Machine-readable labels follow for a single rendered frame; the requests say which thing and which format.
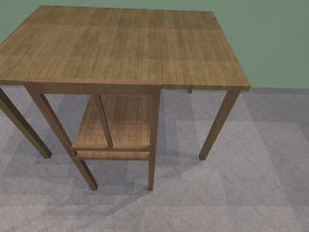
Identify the table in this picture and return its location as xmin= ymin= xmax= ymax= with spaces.
xmin=0 ymin=5 xmax=251 ymax=160

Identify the chair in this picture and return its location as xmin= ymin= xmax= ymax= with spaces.
xmin=21 ymin=76 xmax=161 ymax=191

